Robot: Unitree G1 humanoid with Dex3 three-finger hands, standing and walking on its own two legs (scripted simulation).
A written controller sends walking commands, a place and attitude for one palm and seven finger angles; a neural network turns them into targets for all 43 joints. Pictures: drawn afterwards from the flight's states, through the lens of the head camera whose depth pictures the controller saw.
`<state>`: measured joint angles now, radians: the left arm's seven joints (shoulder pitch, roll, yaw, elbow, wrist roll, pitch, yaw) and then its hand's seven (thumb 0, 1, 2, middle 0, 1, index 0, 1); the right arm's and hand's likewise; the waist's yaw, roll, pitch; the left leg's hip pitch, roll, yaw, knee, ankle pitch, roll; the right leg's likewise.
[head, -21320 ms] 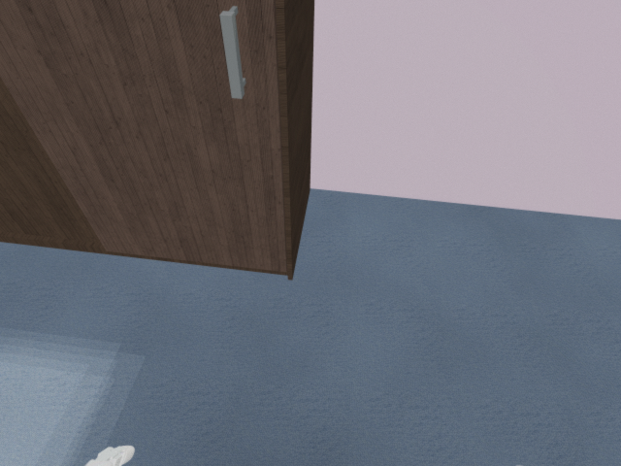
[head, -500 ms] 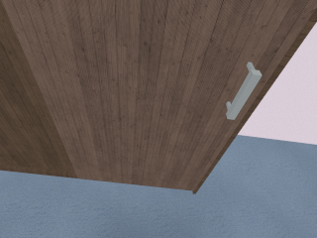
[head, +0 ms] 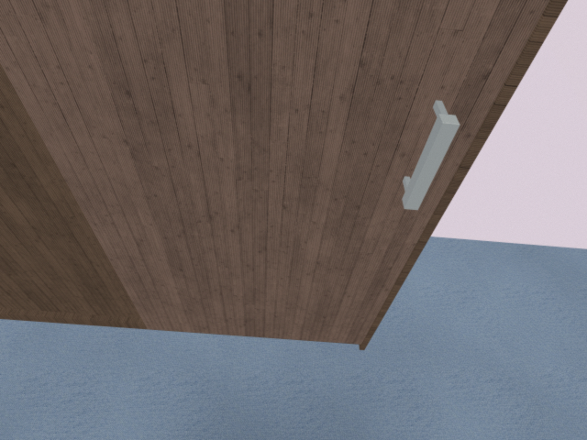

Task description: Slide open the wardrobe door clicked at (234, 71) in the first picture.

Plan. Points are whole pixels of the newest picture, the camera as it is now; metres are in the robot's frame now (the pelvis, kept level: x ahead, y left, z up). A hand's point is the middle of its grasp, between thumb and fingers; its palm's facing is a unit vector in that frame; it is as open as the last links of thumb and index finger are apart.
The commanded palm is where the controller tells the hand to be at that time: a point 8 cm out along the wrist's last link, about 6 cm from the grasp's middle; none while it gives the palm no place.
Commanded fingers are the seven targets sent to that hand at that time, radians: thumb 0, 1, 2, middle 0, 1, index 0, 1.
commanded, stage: come to a stop and stand still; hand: right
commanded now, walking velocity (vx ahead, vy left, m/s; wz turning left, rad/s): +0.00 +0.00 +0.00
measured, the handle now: (424, 157) +0.52 -0.17 +0.12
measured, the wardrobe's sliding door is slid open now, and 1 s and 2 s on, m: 0.00 0.00 0.00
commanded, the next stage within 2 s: look again from close up in 0.18 s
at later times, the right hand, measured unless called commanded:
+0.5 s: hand out of the picture +0.00 -0.17 -0.17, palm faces +0.06 +0.98 -0.21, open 7.4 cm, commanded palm none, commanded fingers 0.00 -0.90 -0.90 0.20 0.30 0.20 0.30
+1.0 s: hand out of the picture +0.00 -0.17 -0.17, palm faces +0.07 +0.98 -0.21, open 7.3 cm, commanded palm none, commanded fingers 0.00 -0.90 -0.90 0.20 0.30 0.20 0.30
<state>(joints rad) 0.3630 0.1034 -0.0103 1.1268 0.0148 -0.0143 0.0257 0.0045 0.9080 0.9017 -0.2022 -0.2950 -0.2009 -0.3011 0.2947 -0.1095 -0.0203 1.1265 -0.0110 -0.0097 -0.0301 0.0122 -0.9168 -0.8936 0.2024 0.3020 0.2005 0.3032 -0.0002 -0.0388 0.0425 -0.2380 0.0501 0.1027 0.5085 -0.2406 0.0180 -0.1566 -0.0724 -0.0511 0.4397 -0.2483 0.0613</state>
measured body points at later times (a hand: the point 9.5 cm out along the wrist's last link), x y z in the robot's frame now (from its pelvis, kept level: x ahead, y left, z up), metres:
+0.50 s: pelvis +0.00 +0.00 +0.00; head +0.02 +0.02 +0.45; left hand -0.01 +0.20 -0.17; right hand -0.01 -0.22 -0.15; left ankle +0.02 +0.10 -0.74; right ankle -0.01 -0.16 -0.74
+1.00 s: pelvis +0.00 +0.00 +0.00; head +0.02 +0.02 +0.45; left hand -0.01 +0.21 -0.17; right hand +0.00 -0.22 -0.15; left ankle +0.02 +0.11 -0.74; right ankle -0.01 -0.16 -0.74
